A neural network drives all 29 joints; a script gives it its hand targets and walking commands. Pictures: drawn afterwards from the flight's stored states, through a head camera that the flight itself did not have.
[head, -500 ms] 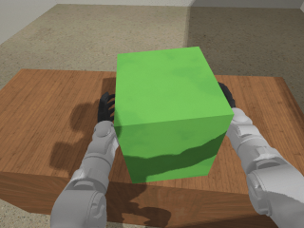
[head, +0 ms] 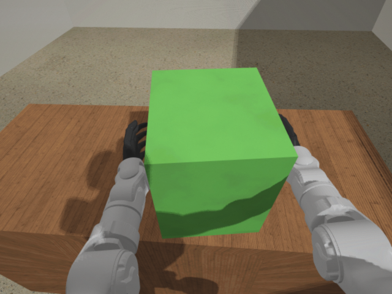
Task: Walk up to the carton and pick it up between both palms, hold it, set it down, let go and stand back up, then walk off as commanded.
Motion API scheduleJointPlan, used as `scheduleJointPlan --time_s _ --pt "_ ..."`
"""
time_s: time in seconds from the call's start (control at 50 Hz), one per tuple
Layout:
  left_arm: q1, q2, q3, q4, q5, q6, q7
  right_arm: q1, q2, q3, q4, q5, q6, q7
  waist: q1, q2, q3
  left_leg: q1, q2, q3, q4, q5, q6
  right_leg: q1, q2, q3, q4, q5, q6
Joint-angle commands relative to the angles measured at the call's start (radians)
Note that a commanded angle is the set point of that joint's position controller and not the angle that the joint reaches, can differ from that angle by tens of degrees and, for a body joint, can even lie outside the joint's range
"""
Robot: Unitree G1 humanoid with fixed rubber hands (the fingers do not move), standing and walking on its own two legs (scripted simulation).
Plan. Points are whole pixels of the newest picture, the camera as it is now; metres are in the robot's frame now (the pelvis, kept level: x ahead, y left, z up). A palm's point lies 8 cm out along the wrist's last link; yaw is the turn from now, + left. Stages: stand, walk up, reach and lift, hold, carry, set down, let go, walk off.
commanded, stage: reach and lift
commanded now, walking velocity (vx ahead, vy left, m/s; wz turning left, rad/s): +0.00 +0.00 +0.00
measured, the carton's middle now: (208, 155) +0.44 +0.04 +0.06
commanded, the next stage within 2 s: none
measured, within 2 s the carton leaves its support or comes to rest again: neither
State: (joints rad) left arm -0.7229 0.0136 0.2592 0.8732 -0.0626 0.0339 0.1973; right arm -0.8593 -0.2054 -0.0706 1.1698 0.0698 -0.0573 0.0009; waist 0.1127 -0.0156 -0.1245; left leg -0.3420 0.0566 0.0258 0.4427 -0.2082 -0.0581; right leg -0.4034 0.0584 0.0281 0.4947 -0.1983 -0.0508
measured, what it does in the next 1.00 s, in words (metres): stands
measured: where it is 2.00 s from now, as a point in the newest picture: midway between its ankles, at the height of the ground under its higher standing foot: outside the picture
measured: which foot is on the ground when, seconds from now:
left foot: down 0.00-1.00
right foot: down 0.00-1.00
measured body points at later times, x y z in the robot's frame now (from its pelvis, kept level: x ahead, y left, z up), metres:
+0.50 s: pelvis -0.01 +0.00 +0.00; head -0.02 -0.01 +0.45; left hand +0.39 +0.21 +0.13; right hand +0.44 -0.13 +0.13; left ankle +0.00 +0.16 -0.74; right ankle +0.03 -0.08 -0.74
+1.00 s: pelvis -0.01 +0.01 +0.00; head -0.03 +0.01 +0.45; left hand +0.39 +0.22 +0.17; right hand +0.43 -0.12 +0.17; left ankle +0.00 +0.16 -0.74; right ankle +0.03 -0.08 -0.74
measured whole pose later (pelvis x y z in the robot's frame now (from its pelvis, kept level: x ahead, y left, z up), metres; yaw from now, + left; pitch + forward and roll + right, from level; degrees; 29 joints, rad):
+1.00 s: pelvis -0.01 +0.01 +0.00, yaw +0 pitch +6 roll +1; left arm -0.73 0.05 0.29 0.56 -0.06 0.45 0.19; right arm -0.87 -0.18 -0.06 0.86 0.20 0.33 -0.10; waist 0.06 -0.02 -0.18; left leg -0.34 0.05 0.03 0.44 -0.20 -0.04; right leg -0.39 0.05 0.03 0.46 -0.17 -0.03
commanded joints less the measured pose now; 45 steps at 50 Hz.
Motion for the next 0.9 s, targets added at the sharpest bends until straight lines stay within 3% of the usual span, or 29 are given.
scheduleJointPlan --time_s 0.0,0.02,0.06,0.12,0.14,0.16,0.18,0.24,0.28,0.34,0.38,0.42,0.44,0.46,0.48,0.52,0.54,0.56,0.58,0.6,0.62,0.64,0.66,0.68,0.7,0.74,0.76,0.82,0.88 --pt "-0.698 -0.660 -0.298 -0.190 0.135 0.004 -0.124 -0.737 0.692 0.180 -0.328 -0.008 -0.066 0.134 0.018 -0.047 -0.593 0.030 -0.061 0.013 -0.071 0.232 0.022 0.390 -0.021 -0.046 -0.129 0.379 0.072" --pt "-0.747 -0.639 -0.306 -0.256 0.125 0.012 -0.121 -0.763 0.713 0.201 -0.385 0.000 -0.065 0.130 0.023 -0.051 -0.668 0.022 -0.064 0.024 -0.066 0.229 0.025 0.405 -0.028 -0.038 -0.127 0.391 0.081" --pt "-0.806 -0.627 -0.284 -0.247 0.132 0.016 -0.119 -0.799 0.719 0.140 -0.331 -0.014 -0.050 0.133 0.014 -0.027 -0.590 0.024 -0.063 0.021 -0.079 0.158 0.024 0.345 -0.029 -0.036 -0.146 0.255 0.073" --pt "-0.868 -0.617 -0.291 -0.247 0.088 0.037 -0.125 -0.885 0.742 0.139 -0.396 -0.010 -0.031 0.129 0.010 -0.069 -0.609 -0.031 -0.062 0.029 -0.077 0.110 0.040 0.352 -0.032 -0.034 -0.133 0.245 0.087" --pt "-0.848 -0.617 -0.298 -0.244 0.100 0.045 -0.124 -0.891 0.735 0.142 -0.407 -0.002 -0.028 0.134 0.001 -0.033 -0.629 -0.041 -0.069 0.032 -0.077 0.112 0.038 0.370 -0.036 -0.031 -0.127 0.239 0.088" --pt "-0.891 -0.619 -0.315 -0.266 0.079 0.038 -0.121 -0.890 0.763 0.167 -0.421 0.015 -0.025 0.131 0.006 -0.047 -0.647 -0.023 -0.070 0.025 -0.074 0.148 0.036 0.386 -0.039 -0.026 -0.122 0.305 0.089" --pt "-0.903 -0.625 -0.292 -0.259 0.099 0.041 -0.115 -0.923 0.752 0.140 -0.378 0.006 -0.020 0.140 0.021 -0.040 -0.639 -0.056 -0.070 0.034 -0.088 0.114 0.038 0.374 -0.034 -0.028 -0.119 0.244 0.088" --pt "-0.887 -0.651 -0.362 -0.322 0.030 0.041 -0.109 -0.941 0.788 0.233 -0.518 0.037 -0.015 0.135 0.031 -0.069 -0.756 -0.044 -0.073 0.032 -0.049 0.210 0.037 0.424 -0.029 -0.018 -0.093 0.409 0.097" --pt "-0.852 -0.649 -0.381 -0.321 0.016 0.066 -0.117 -0.897 0.822 0.268 -0.505 0.078 0.003 0.111 0.013 -0.091 -0.741 -0.039 -0.084 0.019 -0.056 0.210 0.036 0.469 -0.036 -0.008 -0.089 0.481 0.113" --pt "-0.861 -0.606 -0.330 -0.317 0.055 0.090 -0.130 -0.834 0.827 0.229 -0.418 0.064 0.050 0.105 0.008 -0.051 -0.642 -0.050 -0.087 0.024 -0.073 0.167 0.041 0.481 -0.044 -0.003 -0.097 0.445 0.114" --pt "-0.891 -0.634 -0.355 -0.333 0.035 0.106 -0.127 -0.900 0.795 0.209 -0.467 0.063 0.046 0.107 -0.014 -0.048 -0.688 -0.026 -0.082 0.020 -0.077 0.149 0.035 0.419 -0.037 -0.014 -0.111 0.379 0.110" --pt "-0.869 -0.620 -0.367 -0.355 0.019 0.127 -0.139 -0.877 0.813 0.238 -0.509 0.081 0.057 0.087 -0.014 -0.056 -0.717 -0.010 -0.091 0.019 -0.068 0.176 0.038 0.479 -0.052 0.003 -0.114 0.458 0.121" --pt "-0.799 -0.615 -0.320 -0.275 0.058 0.154 -0.141 -0.874 0.802 0.236 -0.471 0.087 0.077 0.085 0.005 -0.063 -0.637 -0.013 -0.094 0.016 -0.081 0.134 0.039 0.466 -0.042 -0.003 -0.120 0.406 0.124" --pt "-0.890 -0.627 -0.361 -0.352 0.030 0.148 -0.143 -0.912 0.798 0.234 -0.497 0.090 0.073 0.086 -0.024 -0.047 -0.663 -0.015 -0.092 0.014 -0.081 0.142 0.037 0.475 -0.045 -0.005 -0.117 0.412 0.119" --pt "-0.857 -0.619 -0.358 -0.332 0.021 0.159 -0.141 -0.933 0.796 0.231 -0.529 0.092 0.079 0.083 -0.009 -0.064 -0.621 -0.018 -0.092 0.009 -0.077 0.151 0.044 0.464 -0.046 0.003 -0.120 0.415 0.117" --pt "-0.869 -0.600 -0.378 -0.376 0.002 0.179 -0.154 -0.940 0.817 0.269 -0.595 0.116 0.105 0.059 -0.034 -0.066 -0.677 0.015 -0.102 0.011 -0.066 0.151 0.042 0.504 -0.049 0.010 -0.127 0.431 0.119" --pt "-0.825 -0.592 -0.349 -0.342 0.014 0.187 -0.156 -0.913 0.832 0.276 -0.583 0.111 0.120 0.053 -0.017 -0.081 -0.676 0.003 -0.102 0.013 -0.061 0.161 0.042 0.521 -0.054 0.013 -0.126 0.464 0.125" --pt "-0.870 -0.615 -0.394 -0.420 -0.006 0.190 -0.154 -0.926 0.842 0.293 -0.624 0.134 0.125 0.044 -0.035 -0.058 -0.724 0.020 -0.107 0.006 -0.059 0.217 0.033 0.554 -0.048 0.009 -0.111 0.541 0.124" --pt "-0.882 -0.618 -0.399 -0.393 -0.015 0.205 -0.152 -0.969 0.831 0.277 -0.617 0.136 0.133 0.044 -0.050 -0.048 -0.709 0.021 -0.107 -0.005 -0.063 0.168 0.035 0.499 -0.040 0.003 -0.117 0.445 0.125" --pt "-0.867 -0.617 -0.440 -0.401 -0.031 0.218 -0.158 -0.970 0.826 0.300 -0.677 0.150 0.144 0.032 -0.076 -0.055 -0.740 0.039 -0.105 -0.010 -0.056 0.210 0.031 0.513 -0.037 -0.007 -0.114 0.505 0.124" --pt "-0.898 -0.646 -0.438 -0.442 -0.030 0.218 -0.146 -0.923 0.825 0.286 -0.589 0.157 0.158 0.042 -0.073 -0.004 -0.714 0.045 -0.101 -0.019 -0.061 0.220 0.022 0.490 -0.024 -0.015 -0.112 0.479 0.111" --pt "-0.858 -0.618 -0.413 -0.444 -0.016 0.238 -0.152 -0.925 0.835 0.313 -0.621 0.183 0.179 0.032 -0.029 -0.010 -0.703 0.053 -0.107 -0.011 -0.054 0.237 0.027 0.519 -0.035 0.001 -0.120 0.475 0.112" --pt "-0.914 -0.640 -0.438 -0.485 -0.009 0.236 -0.139 -0.971 0.804 0.283 -0.631 0.167 0.169 0.044 -0.046 0.041 -0.707 0.067 -0.097 -0.019 -0.052 0.253 0.014 0.484 -0.021 -0.006 -0.113 0.473 0.099" --pt "-0.874 -0.621 -0.417 -0.505 -0.007 0.246 -0.144 -0.949 0.819 0.322 -0.675 0.193 0.186 0.032 -0.039 -0.002 -0.737 0.110 -0.103 -0.013 -0.045 0.272 0.022 0.524 -0.024 -0.003 -0.117 0.485 0.106" --pt "-0.802 -0.619 -0.415 -0.437 -0.002 0.274 -0.143 -0.927 0.787 0.304 -0.647 0.185 0.197 0.031 -0.037 0.012 -0.674 0.110 -0.102 -0.017 -0.044 0.262 0.014 0.481 -0.018 -0.014 -0.131 0.433 0.100" --pt "-0.831 -0.595 -0.409 -0.487 -0.006 0.290 -0.145 -0.907 0.785 0.329 -0.654 0.200 0.217 0.034 -0.033 -0.014 -0.646 0.121 -0.099 -0.019 -0.053 0.259 0.022 0.483 -0.020 -0.008 -0.140 0.397 0.096" --pt "-0.856 -0.594 -0.428 -0.508 -0.001 0.295 -0.148 -0.886 0.776 0.311 -0.635 0.179 0.226 0.029 -0.058 0.009 -0.679 0.130 -0.101 -0.020 -0.053 0.265 0.018 0.496 -0.021 -0.007 -0.138 0.417 0.095" --pt "-0.822 -0.582 -0.404 -0.510 0.005 0.329 -0.156 -0.894 0.785 0.334 -0.672 0.222 0.252 0.026 -0.030 -0.003 -0.631 0.107 -0.107 -0.021 -0.058 0.248 0.031 0.492 -0.022 0.002 -0.152 0.369 0.092" --pt "-0.828 -0.539 -0.387 -0.522 0.000 0.358 -0.166 -0.925 0.797 0.353 -0.726 0.237 0.285 0.007 -0.035 -0.034 -0.639 0.098 -0.110 -0.019 -0.055 0.240 0.039 0.516 -0.028 0.003 -0.140 0.440 0.105"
